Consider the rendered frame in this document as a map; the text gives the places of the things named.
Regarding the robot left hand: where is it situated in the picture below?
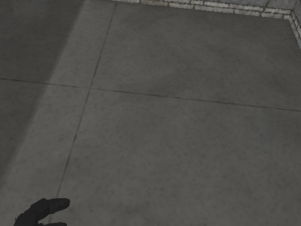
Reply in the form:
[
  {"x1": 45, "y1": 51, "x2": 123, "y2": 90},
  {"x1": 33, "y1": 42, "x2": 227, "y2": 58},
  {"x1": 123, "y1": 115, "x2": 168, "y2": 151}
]
[{"x1": 13, "y1": 198, "x2": 71, "y2": 226}]

